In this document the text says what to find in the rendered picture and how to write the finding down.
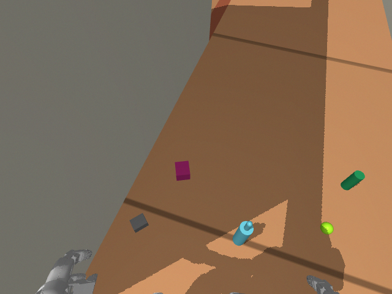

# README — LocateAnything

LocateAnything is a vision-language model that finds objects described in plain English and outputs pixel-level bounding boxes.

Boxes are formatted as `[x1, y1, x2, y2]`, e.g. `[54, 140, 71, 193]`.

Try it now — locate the left robot hand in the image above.
[46, 250, 98, 294]

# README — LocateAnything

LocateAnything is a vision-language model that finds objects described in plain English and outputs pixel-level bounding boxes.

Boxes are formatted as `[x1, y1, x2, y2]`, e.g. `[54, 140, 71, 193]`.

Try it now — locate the left robot arm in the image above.
[35, 279, 69, 294]

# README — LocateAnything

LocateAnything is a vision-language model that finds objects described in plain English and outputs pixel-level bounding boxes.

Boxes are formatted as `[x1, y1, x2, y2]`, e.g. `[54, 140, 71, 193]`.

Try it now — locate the right robot hand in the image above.
[307, 275, 340, 294]

